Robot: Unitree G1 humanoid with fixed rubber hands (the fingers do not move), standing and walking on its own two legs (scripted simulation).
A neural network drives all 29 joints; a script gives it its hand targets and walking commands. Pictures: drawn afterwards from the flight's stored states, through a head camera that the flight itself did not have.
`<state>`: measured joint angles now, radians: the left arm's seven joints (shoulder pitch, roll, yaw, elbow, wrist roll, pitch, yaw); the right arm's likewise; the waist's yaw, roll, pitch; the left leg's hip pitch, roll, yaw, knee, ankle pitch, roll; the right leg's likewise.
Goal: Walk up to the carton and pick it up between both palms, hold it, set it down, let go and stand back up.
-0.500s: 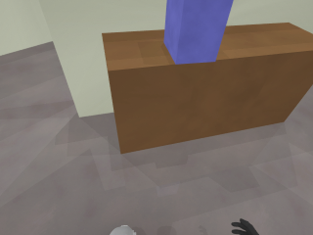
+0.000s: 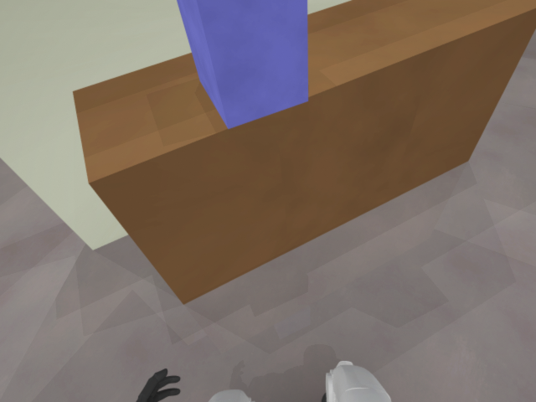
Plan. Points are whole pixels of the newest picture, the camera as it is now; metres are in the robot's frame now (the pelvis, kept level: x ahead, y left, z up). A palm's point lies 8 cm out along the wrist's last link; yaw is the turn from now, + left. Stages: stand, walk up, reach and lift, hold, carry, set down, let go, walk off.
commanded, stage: walk up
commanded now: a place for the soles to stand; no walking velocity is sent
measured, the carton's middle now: (241, 36) +0.88 +0.06 +0.13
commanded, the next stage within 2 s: none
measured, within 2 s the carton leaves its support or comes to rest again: neither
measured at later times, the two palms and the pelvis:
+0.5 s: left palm out of the picture +0.15 +0.29 -0.13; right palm (395, 321) +0.25 -0.18 -0.08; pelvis +0.16 +0.04 +0.01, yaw +7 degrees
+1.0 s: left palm (179, 268) +0.38 +0.21 -0.10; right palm (410, 233) +0.43 -0.26 -0.10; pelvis +0.34 -0.01 +0.02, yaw +8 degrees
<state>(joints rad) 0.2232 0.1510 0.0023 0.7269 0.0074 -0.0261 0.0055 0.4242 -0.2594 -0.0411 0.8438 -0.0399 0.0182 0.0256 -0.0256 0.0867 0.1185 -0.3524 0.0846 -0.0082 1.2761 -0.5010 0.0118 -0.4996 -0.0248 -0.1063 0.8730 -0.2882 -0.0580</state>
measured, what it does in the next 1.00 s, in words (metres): walks ahead: left foot, then right foot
